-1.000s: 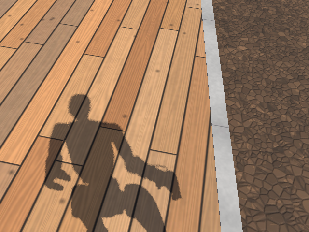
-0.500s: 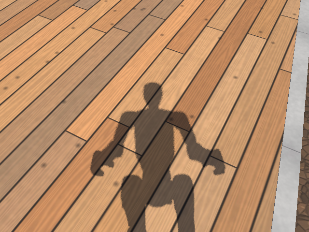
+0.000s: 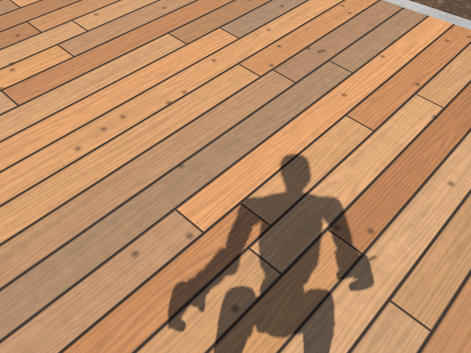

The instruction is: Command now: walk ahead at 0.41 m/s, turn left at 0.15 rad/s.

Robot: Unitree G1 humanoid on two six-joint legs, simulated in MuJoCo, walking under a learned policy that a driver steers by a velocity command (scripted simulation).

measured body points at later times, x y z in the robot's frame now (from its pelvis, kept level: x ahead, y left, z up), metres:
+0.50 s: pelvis +0.26 -0.03 -0.02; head +0.30 -0.03 +0.43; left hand +0.45 +0.23 -0.11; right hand +0.27 -0.31 -0.14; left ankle +0.06 +0.11 -0.65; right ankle +0.35 -0.11 -0.74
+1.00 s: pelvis +0.46 -0.01 +0.00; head +0.51 +0.00 +0.44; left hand +0.66 +0.24 -0.12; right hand +0.57 -0.31 -0.08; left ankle +0.58 +0.07 -0.74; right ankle +0.36 -0.11 -0.66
